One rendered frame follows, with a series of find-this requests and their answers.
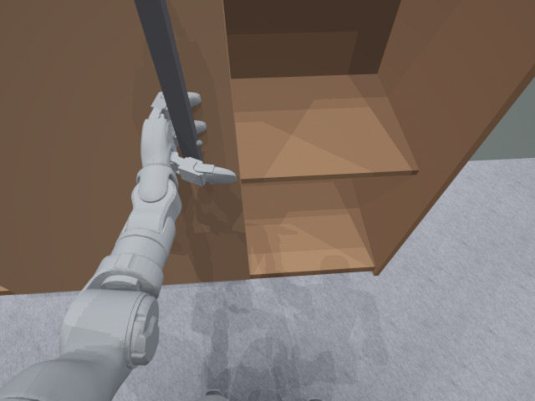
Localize left robot hand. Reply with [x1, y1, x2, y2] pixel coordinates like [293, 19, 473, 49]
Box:
[140, 92, 237, 186]

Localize wardrobe door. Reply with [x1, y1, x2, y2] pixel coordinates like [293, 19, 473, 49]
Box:
[0, 0, 250, 295]

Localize left robot forearm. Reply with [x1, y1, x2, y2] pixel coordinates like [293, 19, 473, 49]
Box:
[59, 165, 181, 353]

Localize left robot shin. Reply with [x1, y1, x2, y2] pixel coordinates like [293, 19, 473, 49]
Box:
[206, 389, 225, 398]

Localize handle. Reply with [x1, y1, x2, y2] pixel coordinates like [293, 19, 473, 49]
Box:
[134, 0, 204, 164]

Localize robot left upper arm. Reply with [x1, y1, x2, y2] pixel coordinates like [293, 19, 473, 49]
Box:
[0, 289, 160, 401]

